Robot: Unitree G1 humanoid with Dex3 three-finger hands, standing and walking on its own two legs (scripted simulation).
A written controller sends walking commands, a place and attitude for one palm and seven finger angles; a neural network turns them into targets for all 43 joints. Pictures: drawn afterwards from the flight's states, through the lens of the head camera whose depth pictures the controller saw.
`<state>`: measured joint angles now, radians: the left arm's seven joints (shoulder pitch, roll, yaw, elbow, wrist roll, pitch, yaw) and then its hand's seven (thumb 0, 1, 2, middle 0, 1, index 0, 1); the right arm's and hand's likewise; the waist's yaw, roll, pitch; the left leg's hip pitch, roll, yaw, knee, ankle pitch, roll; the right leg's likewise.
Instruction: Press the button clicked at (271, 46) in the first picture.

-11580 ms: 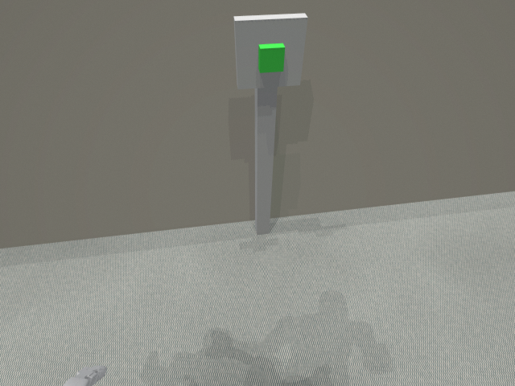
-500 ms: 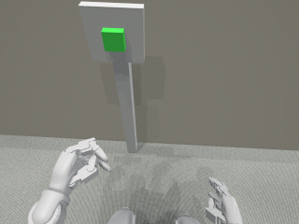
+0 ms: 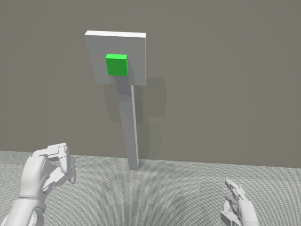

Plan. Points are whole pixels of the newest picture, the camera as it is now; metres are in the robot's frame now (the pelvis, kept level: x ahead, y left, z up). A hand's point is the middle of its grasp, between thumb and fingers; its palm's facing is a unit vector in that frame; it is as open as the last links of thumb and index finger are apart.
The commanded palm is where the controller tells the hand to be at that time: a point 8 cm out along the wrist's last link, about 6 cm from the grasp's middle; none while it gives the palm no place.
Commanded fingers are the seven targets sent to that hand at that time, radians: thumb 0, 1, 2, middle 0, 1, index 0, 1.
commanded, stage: raise the hand and make a fist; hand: left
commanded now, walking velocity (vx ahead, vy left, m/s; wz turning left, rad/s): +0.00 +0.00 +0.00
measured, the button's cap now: (117, 64) +0.56 +0.15 +0.14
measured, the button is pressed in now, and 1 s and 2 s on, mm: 0 0 0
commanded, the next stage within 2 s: aim a knuckle at the button in 0.76 s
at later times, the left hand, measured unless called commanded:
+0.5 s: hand (69, 153) +0.24 +0.20 +0.13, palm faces +0.00 -1.00 -0.05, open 3.1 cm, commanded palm +0.20 +0.25 +0.14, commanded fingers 0.00 0.90 0.90 -1.30 -1.50 -1.30 -1.50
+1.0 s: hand (66, 154) +0.23 +0.20 +0.14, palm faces +0.07 -1.00 -0.04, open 3.1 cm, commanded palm +0.22 +0.24 +0.13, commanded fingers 0.00 0.90 0.90 -1.30 -1.50 -1.30 -1.50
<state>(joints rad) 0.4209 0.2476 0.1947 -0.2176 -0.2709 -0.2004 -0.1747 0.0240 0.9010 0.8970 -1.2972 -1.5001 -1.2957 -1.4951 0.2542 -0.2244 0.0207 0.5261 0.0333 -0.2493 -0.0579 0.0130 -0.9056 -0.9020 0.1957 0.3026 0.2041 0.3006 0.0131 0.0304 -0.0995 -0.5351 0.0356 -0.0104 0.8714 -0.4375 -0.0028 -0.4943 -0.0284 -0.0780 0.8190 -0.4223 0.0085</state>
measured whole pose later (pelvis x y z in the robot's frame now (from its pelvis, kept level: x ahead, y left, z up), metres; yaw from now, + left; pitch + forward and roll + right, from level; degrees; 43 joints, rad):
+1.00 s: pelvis -0.01 -0.01 +0.02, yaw +1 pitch +0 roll -1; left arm 0.18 0.25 0.25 -0.04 -0.30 -0.11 -0.26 0.02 0.90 0.90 -1.30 -1.50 -1.30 -1.50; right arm 0.24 -0.25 0.06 0.62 0.04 -0.30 -0.09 0.01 -0.90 -0.90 0.20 0.30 0.21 0.30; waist 0.04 0.05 -0.03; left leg -0.35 0.03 -0.02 0.68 -0.33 -0.01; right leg -0.32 -0.02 -0.09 0.64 -0.33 0.00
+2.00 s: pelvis -0.01 -0.01 +0.01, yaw -2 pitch +9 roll +0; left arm -0.66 0.26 0.23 0.87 -0.13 -0.27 -0.09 0.02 0.90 0.90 -1.30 -1.50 -1.30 -1.50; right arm 0.31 -0.25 0.02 0.68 0.02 -0.07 -0.03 0.01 -0.91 -0.90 0.20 0.30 0.21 0.30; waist -0.07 0.02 -0.05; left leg -0.53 0.04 0.02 0.73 -0.35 -0.02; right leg -0.53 -0.02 -0.05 0.72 -0.35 -0.01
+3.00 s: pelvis -0.01 +0.00 +0.01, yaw -2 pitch +12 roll -1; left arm -0.80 0.27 0.26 1.05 -0.08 -0.35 -0.03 0.02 0.90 0.90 -1.30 -1.50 -1.30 -1.50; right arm 0.35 -0.25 0.02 0.66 0.00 -0.01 0.00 0.01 -0.91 -0.90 0.20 0.30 0.21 0.30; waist -0.10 0.02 -0.08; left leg -0.63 0.05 0.03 0.80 -0.37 0.00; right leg -0.63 -0.01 -0.03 0.77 -0.36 0.00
